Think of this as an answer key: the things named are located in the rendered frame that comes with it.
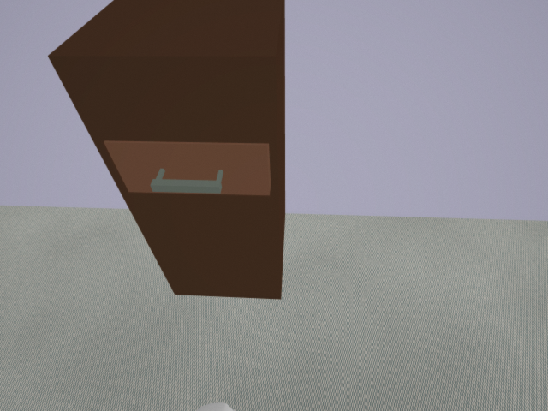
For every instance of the drawer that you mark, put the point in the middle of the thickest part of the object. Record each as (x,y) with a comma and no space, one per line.
(246,166)

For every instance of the handle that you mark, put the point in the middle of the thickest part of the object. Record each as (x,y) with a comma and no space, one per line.
(186,186)

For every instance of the cabinet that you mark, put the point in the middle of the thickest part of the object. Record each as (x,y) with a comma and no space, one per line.
(191,71)

